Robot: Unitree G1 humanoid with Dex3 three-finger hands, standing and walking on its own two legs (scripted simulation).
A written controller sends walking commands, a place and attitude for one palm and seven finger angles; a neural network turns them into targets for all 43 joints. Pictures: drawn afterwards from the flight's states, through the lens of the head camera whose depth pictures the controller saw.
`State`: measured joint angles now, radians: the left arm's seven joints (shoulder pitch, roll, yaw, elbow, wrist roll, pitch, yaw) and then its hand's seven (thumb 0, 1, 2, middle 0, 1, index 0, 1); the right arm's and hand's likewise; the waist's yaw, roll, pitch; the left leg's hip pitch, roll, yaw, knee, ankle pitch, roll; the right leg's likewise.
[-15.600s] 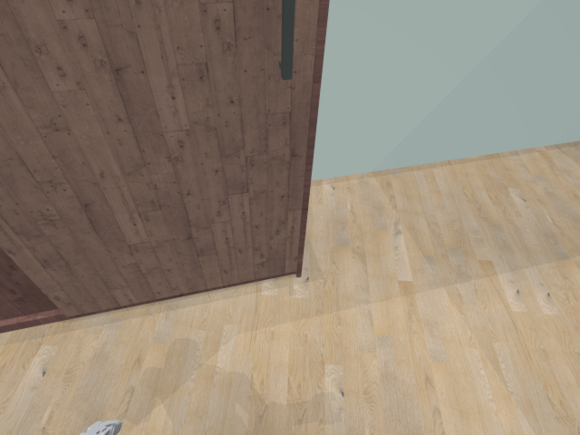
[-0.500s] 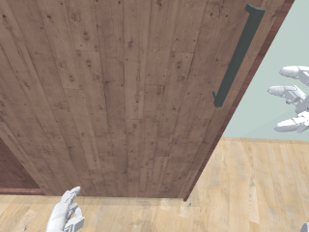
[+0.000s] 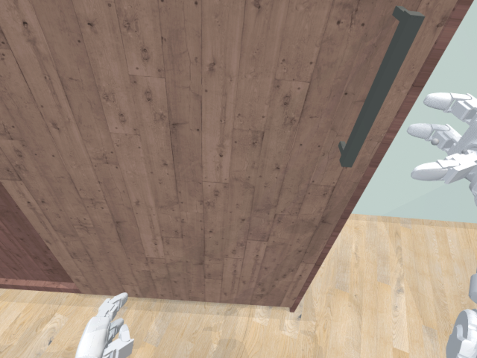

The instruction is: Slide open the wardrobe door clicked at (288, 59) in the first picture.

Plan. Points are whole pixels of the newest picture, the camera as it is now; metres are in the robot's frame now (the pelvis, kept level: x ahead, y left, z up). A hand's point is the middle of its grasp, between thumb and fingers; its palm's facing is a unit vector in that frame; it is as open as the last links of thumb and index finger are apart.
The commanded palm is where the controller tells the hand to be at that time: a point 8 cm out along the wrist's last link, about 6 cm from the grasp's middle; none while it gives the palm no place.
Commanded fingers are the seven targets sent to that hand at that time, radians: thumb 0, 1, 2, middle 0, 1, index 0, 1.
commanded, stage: move the hooked fingers beside the handle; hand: right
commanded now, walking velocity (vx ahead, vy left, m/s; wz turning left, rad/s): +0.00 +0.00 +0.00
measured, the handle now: (369, 97) +0.47 -0.17 +0.25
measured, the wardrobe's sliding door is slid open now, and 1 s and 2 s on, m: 0.00 0.00 0.00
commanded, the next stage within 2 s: feel for the door with the fingertips in 1.16 s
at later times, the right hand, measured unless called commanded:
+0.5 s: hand (419, 128) +0.41 -0.24 +0.24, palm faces +0.06 +1.00 -0.04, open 14.0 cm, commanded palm +0.38 -0.29 +0.25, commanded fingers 0.00 0.50 -0.30 0.30 1.20 0.30 1.20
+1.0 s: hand (418, 122) +0.41 -0.23 +0.25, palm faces +0.05 +1.00 -0.02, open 14.0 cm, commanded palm +0.38 -0.28 +0.25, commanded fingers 0.00 0.50 -0.30 0.30 1.20 0.30 1.20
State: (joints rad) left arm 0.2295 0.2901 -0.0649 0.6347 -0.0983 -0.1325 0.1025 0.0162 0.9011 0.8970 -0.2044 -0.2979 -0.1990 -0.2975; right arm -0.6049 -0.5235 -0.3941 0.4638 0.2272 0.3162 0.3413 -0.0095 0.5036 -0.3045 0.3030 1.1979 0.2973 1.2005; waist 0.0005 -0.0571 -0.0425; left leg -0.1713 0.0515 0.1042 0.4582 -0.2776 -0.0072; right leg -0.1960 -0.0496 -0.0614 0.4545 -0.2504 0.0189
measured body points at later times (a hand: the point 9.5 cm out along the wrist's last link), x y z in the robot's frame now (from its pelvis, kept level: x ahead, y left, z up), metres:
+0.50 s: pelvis +0.00 +0.00 +0.00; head -0.01 +0.02 +0.45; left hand +0.12 +0.26 -0.10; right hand +0.40 -0.29 +0.24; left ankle -0.02 +0.12 -0.74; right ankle -0.01 -0.13 -0.74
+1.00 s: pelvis +0.00 +0.00 +0.00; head -0.01 +0.02 +0.45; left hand +0.13 +0.25 -0.10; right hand +0.41 -0.28 +0.25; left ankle -0.02 +0.12 -0.74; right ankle -0.01 -0.13 -0.74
